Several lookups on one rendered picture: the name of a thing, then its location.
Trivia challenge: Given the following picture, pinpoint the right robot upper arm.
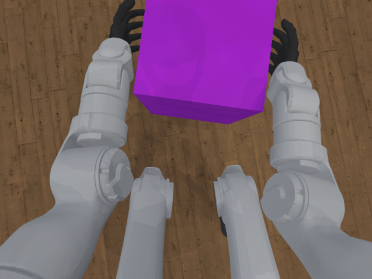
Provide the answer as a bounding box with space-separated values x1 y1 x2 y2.
260 170 372 279

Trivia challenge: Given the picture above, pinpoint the left robot forearm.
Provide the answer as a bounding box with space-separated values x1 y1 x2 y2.
49 38 134 186

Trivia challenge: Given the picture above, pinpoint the left robot hand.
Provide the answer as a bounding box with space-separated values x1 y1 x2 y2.
109 0 145 53

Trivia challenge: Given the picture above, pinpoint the carton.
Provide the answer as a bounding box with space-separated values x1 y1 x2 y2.
133 0 277 124

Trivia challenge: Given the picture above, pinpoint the robot left thigh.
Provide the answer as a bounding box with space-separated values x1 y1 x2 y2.
116 174 174 279

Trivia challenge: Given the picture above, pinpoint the right robot forearm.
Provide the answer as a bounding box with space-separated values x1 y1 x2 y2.
266 61 339 189

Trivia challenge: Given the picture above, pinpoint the left robot shin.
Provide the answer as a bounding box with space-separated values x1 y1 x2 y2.
130 167 165 202

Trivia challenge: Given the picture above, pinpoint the left robot upper arm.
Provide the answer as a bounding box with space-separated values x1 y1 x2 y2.
0 145 134 279

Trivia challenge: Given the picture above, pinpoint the right robot hand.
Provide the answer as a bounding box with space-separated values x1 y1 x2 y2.
269 19 299 77

